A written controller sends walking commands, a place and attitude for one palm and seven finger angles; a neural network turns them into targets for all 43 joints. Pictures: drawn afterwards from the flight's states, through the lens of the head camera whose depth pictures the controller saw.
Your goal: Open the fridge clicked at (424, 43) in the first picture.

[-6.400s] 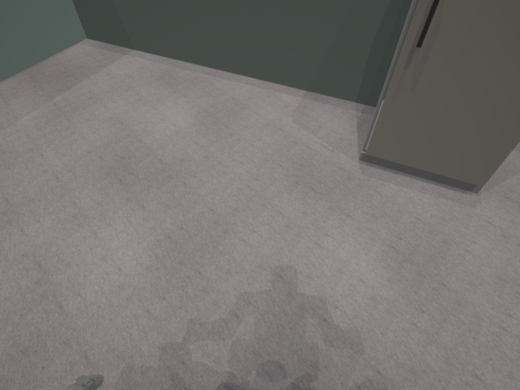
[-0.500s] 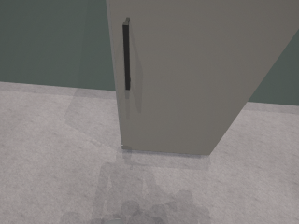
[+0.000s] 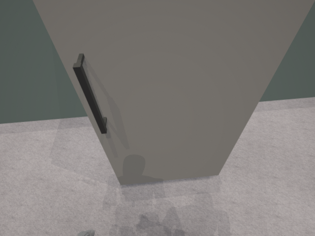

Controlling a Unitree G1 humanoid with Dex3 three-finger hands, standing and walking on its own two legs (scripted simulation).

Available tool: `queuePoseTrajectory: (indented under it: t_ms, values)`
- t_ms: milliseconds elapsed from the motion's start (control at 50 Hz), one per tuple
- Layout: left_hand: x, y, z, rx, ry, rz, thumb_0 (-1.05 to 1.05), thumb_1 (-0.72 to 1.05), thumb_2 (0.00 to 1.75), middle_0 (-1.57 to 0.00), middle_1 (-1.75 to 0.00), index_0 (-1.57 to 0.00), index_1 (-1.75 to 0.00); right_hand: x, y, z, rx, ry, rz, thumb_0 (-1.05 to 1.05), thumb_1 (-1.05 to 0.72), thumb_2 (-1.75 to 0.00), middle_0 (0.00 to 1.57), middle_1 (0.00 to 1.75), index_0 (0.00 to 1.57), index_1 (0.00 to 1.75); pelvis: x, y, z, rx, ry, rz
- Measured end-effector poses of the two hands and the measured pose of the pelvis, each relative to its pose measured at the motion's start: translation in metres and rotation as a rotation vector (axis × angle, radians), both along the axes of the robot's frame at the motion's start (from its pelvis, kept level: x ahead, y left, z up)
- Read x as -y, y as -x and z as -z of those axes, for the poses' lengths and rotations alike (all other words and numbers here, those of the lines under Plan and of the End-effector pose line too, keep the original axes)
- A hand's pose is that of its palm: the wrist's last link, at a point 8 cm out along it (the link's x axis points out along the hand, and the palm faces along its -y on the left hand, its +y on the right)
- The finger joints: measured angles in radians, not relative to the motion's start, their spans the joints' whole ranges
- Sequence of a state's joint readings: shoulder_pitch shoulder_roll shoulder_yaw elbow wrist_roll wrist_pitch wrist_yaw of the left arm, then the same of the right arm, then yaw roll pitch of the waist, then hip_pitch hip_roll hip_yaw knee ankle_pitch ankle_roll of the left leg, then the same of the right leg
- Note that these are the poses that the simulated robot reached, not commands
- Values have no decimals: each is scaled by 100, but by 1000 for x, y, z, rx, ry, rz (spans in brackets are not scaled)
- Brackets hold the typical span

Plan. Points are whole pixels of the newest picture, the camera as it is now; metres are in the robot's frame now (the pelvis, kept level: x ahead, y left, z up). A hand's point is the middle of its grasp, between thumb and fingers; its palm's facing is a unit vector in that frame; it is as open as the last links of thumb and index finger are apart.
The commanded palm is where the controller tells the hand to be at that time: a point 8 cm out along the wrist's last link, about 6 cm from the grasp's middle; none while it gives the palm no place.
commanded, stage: come to a stop and stand still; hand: left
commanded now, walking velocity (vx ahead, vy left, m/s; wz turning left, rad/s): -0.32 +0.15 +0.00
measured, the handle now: (94, 99) +0.46 +0.19 +0.09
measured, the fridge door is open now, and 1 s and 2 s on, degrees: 0 0 0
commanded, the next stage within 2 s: look again from close up in 1.50 s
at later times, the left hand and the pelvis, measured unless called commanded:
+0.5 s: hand out of the picture +0.03 +0.24 -0.17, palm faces +0.08 -0.98 -0.20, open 7.4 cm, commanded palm none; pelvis +0.00 +0.04 +0.01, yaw +1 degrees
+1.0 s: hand out of the picture -0.02 +0.16 -0.16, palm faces +0.02 -0.98 -0.19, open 7.3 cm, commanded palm none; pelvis -0.02 -0.01 +0.01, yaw +0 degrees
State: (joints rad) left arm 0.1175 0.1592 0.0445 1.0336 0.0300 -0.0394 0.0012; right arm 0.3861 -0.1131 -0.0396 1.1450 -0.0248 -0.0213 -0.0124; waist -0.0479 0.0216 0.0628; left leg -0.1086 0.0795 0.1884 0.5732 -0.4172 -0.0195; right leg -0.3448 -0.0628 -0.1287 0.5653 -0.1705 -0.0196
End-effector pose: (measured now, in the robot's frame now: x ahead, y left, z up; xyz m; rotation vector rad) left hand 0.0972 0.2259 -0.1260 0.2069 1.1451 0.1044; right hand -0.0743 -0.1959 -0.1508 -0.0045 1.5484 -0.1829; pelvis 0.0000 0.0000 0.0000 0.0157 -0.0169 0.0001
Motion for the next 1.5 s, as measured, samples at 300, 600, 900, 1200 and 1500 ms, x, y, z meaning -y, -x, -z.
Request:
queuePoseTrajectory:
  t_ms: [300, 600, 900, 1200, 1500]
  values:
    - [-18, 20, 8, -79, -8, -109, -1, 92, 90, -20, -30, -20, -30, 28, -142, -14, 228, 115, -129, 1, -91, -90, 19, 30, 19, 30, -11, -10, -4, 8, 19, -24]
    - [-63, 107, 10, -266, 30, -139, 0, 91, 90, -19, -30, -20, -30, -15, -144, -46, 327, 156, -162, 0, -92, -90, 20, 30, 20, 30, -46, 3, -18, -18, 42, -3]
    - [-2, 116, 3, -237, 16, -95, 0, 91, 90, -19, -30, -20, -30, 24, -38, -13, 100, 75, -67, 0, -91, -90, 20, 30, 20, 30, -7, 21, -13, 0, 13, -9]
    - [45, 131, 9, -284, 55, -126, 1, 91, 90, -20, -30, -20, -30, 22, -2, -11, -11, 13, -53, 1, -91, -90, 20, 30, 20, 30, 22, 14, -12, 16, 15, -15]
    - [53, 131, 12, -311, 74, -154, 0, 90, 90, -20, -30, -20, -30, 37, -63, -12, 84, 62, -99, 1, -92, -90, 20, 30, 20, 30, 23, -1, -12, 12, 11, -16]
